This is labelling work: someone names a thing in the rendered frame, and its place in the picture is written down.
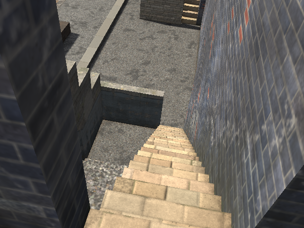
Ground stairs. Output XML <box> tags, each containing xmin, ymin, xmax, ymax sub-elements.
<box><xmin>180</xmin><ymin>0</ymin><xmax>200</xmax><ymax>25</ymax></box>
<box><xmin>100</xmin><ymin>124</ymin><xmax>232</xmax><ymax>228</ymax></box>

